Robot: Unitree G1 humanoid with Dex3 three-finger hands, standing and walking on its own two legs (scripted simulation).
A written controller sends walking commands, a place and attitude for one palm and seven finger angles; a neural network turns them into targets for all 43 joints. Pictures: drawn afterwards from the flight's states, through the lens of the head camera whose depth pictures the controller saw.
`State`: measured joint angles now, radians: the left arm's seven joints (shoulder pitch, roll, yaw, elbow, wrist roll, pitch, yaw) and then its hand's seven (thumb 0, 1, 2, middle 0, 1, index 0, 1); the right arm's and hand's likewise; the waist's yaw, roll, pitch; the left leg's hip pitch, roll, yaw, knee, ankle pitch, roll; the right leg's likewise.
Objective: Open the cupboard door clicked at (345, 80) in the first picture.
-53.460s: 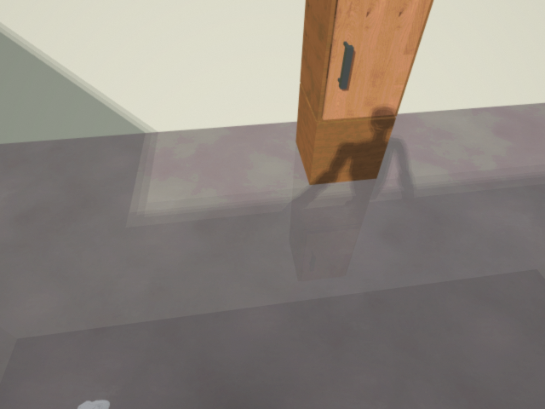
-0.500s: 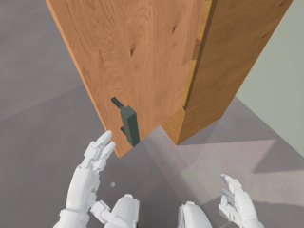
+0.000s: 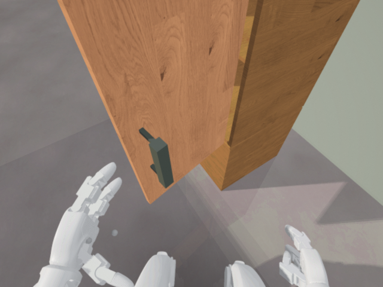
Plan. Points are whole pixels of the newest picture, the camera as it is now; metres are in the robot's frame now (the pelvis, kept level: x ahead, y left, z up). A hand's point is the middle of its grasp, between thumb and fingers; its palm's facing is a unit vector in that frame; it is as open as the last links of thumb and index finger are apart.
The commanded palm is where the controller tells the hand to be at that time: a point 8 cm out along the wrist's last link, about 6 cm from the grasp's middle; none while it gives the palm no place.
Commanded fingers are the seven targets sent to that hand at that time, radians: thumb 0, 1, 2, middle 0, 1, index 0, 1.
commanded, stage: draw the hand back to the body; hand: left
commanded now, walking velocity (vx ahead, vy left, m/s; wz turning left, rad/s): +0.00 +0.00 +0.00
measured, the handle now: (156, 158) +0.38 +0.11 +0.03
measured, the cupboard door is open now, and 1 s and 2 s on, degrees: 100 100 100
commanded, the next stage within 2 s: step back with the hand held close in 1.36 s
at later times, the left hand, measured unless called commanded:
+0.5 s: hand (47, 211) +0.21 +0.22 +0.15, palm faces +0.18 -0.92 -0.36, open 14.7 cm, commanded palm +0.18 +0.27 +0.19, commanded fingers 0.00 0.09 0.56 -0.17 -0.30 -0.17 -0.30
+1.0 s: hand out of the picture +0.25 +0.28 +0.27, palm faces +0.43 -0.79 -0.42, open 8.9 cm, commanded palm +0.20 +0.32 +0.29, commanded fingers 0.00 0.90 0.90 -0.20 -0.30 -0.20 -0.30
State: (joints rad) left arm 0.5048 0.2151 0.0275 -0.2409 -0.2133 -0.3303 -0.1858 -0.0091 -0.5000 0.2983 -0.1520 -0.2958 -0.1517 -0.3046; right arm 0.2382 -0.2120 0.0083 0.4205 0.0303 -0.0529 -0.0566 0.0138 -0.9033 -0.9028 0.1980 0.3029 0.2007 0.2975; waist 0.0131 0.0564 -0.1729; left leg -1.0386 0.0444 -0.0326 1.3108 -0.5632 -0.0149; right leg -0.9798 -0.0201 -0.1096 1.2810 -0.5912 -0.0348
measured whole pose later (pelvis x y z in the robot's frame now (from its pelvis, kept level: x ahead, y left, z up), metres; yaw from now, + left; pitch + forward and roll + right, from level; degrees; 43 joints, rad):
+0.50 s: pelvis +0.04 +0.02 +0.08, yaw +0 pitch +6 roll -1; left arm 0.64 0.32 0.09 -0.37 -0.05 -0.02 0.09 -0.01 -0.22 0.42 -0.16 -0.30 -0.16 -0.30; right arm 0.28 -0.23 0.04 0.45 0.03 -0.06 -0.13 0.01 -0.90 -0.90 0.20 0.30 0.20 0.30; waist 0.03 0.07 -0.12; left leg -0.53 0.03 0.01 0.86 -0.44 0.01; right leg -0.48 -0.02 -0.08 0.81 -0.44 0.00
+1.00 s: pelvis +0.06 +0.02 +0.12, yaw -1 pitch -3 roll -1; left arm 0.48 0.36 0.32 -0.41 -0.06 -0.04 0.12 0.01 0.63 0.78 -0.20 -0.30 -0.20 -0.31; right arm 0.21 -0.23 0.05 0.60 0.00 -0.11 -0.08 0.01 -0.90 -0.90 0.20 0.30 0.20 0.30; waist 0.08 0.07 -0.01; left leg -0.13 0.01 0.04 0.47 -0.29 0.01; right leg -0.09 -0.02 -0.05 0.42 -0.29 0.01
